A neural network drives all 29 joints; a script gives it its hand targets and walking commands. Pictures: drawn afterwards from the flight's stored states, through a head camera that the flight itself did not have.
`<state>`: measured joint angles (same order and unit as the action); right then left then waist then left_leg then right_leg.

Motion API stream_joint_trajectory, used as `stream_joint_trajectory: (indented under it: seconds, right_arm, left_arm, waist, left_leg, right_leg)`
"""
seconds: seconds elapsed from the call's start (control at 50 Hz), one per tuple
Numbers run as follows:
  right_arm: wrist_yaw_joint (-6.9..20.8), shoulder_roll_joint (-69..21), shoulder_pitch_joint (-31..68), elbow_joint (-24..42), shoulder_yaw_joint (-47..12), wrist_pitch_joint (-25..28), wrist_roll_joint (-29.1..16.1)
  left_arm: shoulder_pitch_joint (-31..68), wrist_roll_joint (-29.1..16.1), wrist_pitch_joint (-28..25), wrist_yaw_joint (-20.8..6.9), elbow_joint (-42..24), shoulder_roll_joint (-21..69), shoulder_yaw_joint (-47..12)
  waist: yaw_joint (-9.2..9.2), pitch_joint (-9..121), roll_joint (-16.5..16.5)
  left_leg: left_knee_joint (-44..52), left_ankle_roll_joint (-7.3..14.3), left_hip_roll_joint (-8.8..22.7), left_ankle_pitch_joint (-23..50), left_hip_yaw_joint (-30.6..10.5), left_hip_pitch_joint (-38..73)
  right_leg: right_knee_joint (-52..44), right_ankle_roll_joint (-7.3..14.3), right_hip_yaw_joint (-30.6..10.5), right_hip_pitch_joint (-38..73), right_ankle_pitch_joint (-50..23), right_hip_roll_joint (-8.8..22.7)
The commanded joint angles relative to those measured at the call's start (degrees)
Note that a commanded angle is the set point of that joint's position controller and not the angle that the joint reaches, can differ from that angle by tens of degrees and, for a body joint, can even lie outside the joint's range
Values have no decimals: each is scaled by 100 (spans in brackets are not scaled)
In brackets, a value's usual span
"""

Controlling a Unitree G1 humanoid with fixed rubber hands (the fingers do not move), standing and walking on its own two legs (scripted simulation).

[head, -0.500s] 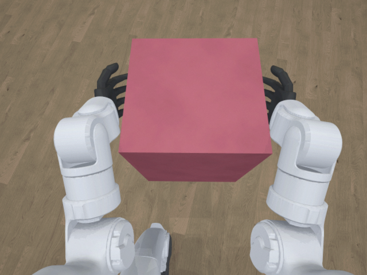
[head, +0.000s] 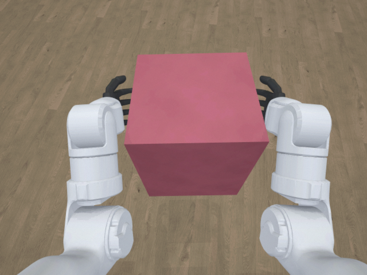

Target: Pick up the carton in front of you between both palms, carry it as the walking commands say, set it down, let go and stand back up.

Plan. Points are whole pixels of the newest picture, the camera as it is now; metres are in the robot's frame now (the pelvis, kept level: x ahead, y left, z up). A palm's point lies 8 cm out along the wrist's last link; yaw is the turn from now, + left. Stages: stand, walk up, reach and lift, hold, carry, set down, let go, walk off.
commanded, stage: carry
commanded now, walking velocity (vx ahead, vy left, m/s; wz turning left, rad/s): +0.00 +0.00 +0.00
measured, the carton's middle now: (192, 132) +0.39 -0.01 +0.09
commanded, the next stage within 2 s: none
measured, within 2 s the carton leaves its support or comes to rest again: neither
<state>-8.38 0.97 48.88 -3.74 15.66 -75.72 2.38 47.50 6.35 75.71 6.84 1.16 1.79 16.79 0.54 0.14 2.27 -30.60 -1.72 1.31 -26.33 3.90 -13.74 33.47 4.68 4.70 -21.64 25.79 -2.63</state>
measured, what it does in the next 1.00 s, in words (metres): shifts its weight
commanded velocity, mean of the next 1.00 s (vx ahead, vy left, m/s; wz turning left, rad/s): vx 0.00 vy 0.00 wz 0.00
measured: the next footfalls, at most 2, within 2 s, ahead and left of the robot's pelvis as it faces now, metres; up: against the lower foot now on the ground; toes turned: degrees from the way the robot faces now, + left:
none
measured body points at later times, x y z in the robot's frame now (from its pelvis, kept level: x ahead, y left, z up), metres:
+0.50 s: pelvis +0.06 +0.02 +0.03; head +0.10 +0.03 +0.47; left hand +0.44 +0.18 +0.13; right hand +0.44 -0.13 +0.14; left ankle -0.03 +0.10 -0.71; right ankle +0.01 -0.08 -0.71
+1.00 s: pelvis +0.07 +0.03 +0.00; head +0.06 +0.04 +0.45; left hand +0.42 +0.21 +0.12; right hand +0.44 -0.09 +0.12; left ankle -0.03 +0.10 -0.74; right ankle +0.07 -0.08 -0.72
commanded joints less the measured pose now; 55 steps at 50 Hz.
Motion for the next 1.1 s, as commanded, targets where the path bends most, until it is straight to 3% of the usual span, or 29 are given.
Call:
stream_joint_trajectory:
  seconds: [0.0,0.08,0.14,0.22,0.3,0.34,0.36,0.38,0.42,0.44,0.46,0.48,0.5,0.52,0.54,0.56,0.58,0.62,0.66,0.68,0.7,0.72,0.74,0.8,0.84,0.9,0.94,1.08]
  right_arm:
    - [1508,-6232,4017,-108,-3580,-14,-2328]
    - [1482,-6354,3483,-697,-3174,94,-2024]
    - [1529,-6535,3260,-841,-3055,276,-1899]
    - [1515,-6734,3509,-328,-3298,541,-2013]
    - [1417,-6689,3481,268,-3638,638,-2158]
    - [1376,-6614,3423,537,-3788,634,-2230]
    - [1359,-6569,3405,672,-3858,627,-2267]
    - [1345,-6522,3354,758,-3914,613,-2286]
    - [1343,-6488,3091,718,-3961,574,-2241]
    - [1356,-6450,2934,618,-3941,557,-2206]
    - [1383,-6404,2791,485,-3921,543,-2162]
    - [1424,-6403,2604,338,-3889,539,-2119]
    - [1468,-6437,2596,296,-3856,563,-2079]
    - [1503,-6373,2722,273,-3831,575,-2044]
    - [1537,-6353,2725,216,-3820,586,-2057]
    - [1569,-6346,2716,223,-3834,610,-2095]
    - [1599,-6372,2790,285,-3902,626,-2173]
    - [1637,-6426,2995,472,-4033,652,-2306]
    - [1640,-6408,3103,583,-4103,677,-2383]
    - [1637,-6391,3086,556,-4112,692,-2388]
    - [1637,-6377,3025,529,-4110,708,-2358]
    - [1639,-6381,3032,562,-4105,715,-2340]
    - [1631,-6364,3004,584,-4103,729,-2304]
    - [1565,-6345,3013,673,-4145,769,-2255]
    - [1512,-6259,2868,531,-4071,752,-2177]
    - [1511,-6139,2451,55,-3854,725,-1989]
    - [1546,-6141,2407,-120,-3756,742,-1946]
    - [1544,-6310,2873,25,-3755,770,-2098]
  left_arm:
    - [4020,-2538,0,-1379,239,5688,-3647]
    - [3927,-2649,-88,-1436,714,6114,-3522]
    - [3811,-2684,-270,-1494,896,6449,-3502]
    - [3975,-2877,-553,-1485,505,6739,-3784]
    - [3783,-2982,-686,-1364,-25,6681,-4069]
    - [3637,-2982,-693,-1301,-271,6560,-4153]
    - [3562,-2968,-686,-1272,-383,6485,-4183]
    - [3442,-2936,-668,-1246,-434,6411,-4195]
    - [3084,-2838,-632,-1223,-313,6324,-4205]
    - [2906,-2775,-622,-1225,-217,6321,-4207]
    - [2806,-2707,-618,-1231,-134,6296,-4198]
    - [2742,-2643,-630,-1242,-63,6246,-4186]
    - [2845,-2616,-634,-1269,-110,6252,-4232]
    - [2960,-2643,-643,-1288,-114,6324,-4301]
    - [2983,-2648,-670,-1290,-115,6321,-4329]
    - [2973,-2634,-701,-1279,-110,6351,-4356]
    - [3014,-2615,-740,-1255,-126,6310,-4371]
    - [3042,-2548,-782,-1214,-139,6272,-4365]
    - [2898,-2530,-793,-1209,-77,6265,-4325]
    - [2809,-2538,-791,-1223,-27,6281,-4309]
    - [2766,-2557,-791,-1249,-4,6291,-4292]
    - [2803,-2562,-796,-1272,-45,6264,-4288]
    - [2771,-2596,-806,-1299,-60,6277,-4317]
    - [3029,-2804,-855,-1373,-270,6322,-4475]
    - [3085,-2867,-832,-1388,-244,6277,-4487]
    - [2802,-2778,-805,-1409,109,6182,-4337]
    - [2783,-2729,-817,-1434,274,6177,-4231]
    - [3019,-2774,-839,-1429,303,6262,-4072]
  waist:
    - [-72,3290,-688]
    - [-59,3169,-196]
    - [-78,2975,-98]
    - [-98,2811,-77]
    - [-103,2919,77]
    - [-143,3031,48]
    - [-182,3095,-106]
    - [-234,3137,-385]
    - [-368,3088,-1136]
    - [-412,3049,-1125]
    - [-371,3055,-1000]
    - [-218,3162,-823]
    - [-115,3180,-494]
    - [-88,3158,44]
    - [-51,3161,648]
    - [11,3122,1177]
    - [102,2974,1086]
    - [149,2773,627]
    - [92,2755,586]
    - [15,2823,576]
    - [-75,2942,510]
    - [-88,3149,191]
    - [-82,3280,-34]
    - [-95,3037,-322]
    - [-61,2811,-164]
    - [-22,2637,274]
    - [-18,2515,364]
    - [-72,2454,9]
  left_leg:
    - [203,19,258,1962,-188,623]
    - [-14,118,426,3781,-233,1144]
    - [17,176,477,4301,-250,1148]
    - [322,219,469,4787,-244,1263]
    - [295,270,482,5897,-242,1630]
    - [63,256,401,6124,-172,1434]
    - [-60,217,315,5727,-107,1042]
    - [-98,149,189,4761,-24,373]
    - [147,0,-144,940,101,-1380]
    - [473,-20,-144,389,34,-1737]
    - [976,-12,-112,718,28,-1423]
    - [1687,23,-7,1763,39,-394]
    - [1668,62,131,3289,-100,615]
    - [1258,154,376,5465,-273,1774]
    - [573,311,782,7628,-573,3015]
    - [86,575,1222,9224,-944,3959]
    - [-30,796,1393,9412,-988,4151]
    - [64,857,1319,8371,-927,3696]
    - [100,688,1056,7302,-623,2928]
    - [62,573,925,6826,-430,2432]
    - [8,428,842,6436,-372,1973]
    - [-112,213,810,6108,-430,1576]
    - [-127,68,774,5453,-499,1221]
    - [236,13,586,3677,-530,1057]
    - [432,121,593,3853,-572,1405]
    - [324,218,786,5226,-673,1972]
    - [281,233,853,5661,-700,1952]
    - [525,238,673,4227,-629,1484]
  right_leg:
    - [203,161,-930,2522,-5869,1163]
    - [369,36,-714,1940,-5064,950]
    - [360,13,-624,1769,-4785,866]
    - [241,-14,-504,1737,-4724,755]
    - [-75,-32,-308,1704,-4244,519]
    - [-355,8,-261,2094,-4499,445]
    - [-435,60,-312,2556,-4997,472]
    - [-415,155,-452,3240,-5849,578]
    - [-103,537,-1003,4800,-8003,1154]
    - [35,656,-1092,5101,-8239,1330]
    - [126,620,-999,4866,-7956,1310]
    - [185,437,-697,4083,-7136,1170]
    - [238,212,-475,3172,-6062,952]
    - [522,54,-273,2021,-4643,717]
    - [777,-78,-88,564,-2593,468]
    - [946,-212,20,-736,-198,221]
    - [1005,-286,0,-1297,388,167]
    - [682,-323,-5,-1138,301,133]
    - [242,-299,90,-295,-285,61]
    - [-135,-225,75,432,-942,96]
    - [-158,-95,-122,1134,-1671,261]
    - [218,46,-380,1794,-2785,537]
    - [372,168,-596,2209,-3301,739]
    - [357,198,-726,2191,-3716,864]
    - [439,70,-622,1734,-3044,787]
    - [589,-47,-436,1027,-1901,649]
    - [570,-94,-358,942,-1647,584]
    - [397,37,-537,1561,-2350,752]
